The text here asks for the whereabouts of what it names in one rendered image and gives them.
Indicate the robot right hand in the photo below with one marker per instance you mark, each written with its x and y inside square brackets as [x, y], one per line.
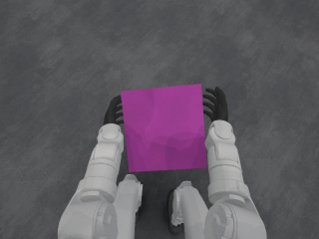
[219, 109]

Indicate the carton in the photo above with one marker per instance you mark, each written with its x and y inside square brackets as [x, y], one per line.
[164, 128]

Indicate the robot left forearm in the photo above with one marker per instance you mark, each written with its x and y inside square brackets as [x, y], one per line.
[100, 180]

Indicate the robot right forearm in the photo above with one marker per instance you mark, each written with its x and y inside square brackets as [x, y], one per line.
[225, 174]

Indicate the left robot foot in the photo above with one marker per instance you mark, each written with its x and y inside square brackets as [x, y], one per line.
[137, 216]

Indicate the robot left hand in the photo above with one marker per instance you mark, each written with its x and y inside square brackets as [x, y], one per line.
[111, 116]

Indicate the right robot upper arm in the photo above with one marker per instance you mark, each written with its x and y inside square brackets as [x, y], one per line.
[227, 221]

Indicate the left robot upper arm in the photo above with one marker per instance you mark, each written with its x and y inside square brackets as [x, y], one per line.
[89, 220]

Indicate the robot left thigh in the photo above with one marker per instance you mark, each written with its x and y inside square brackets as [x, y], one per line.
[128, 199]

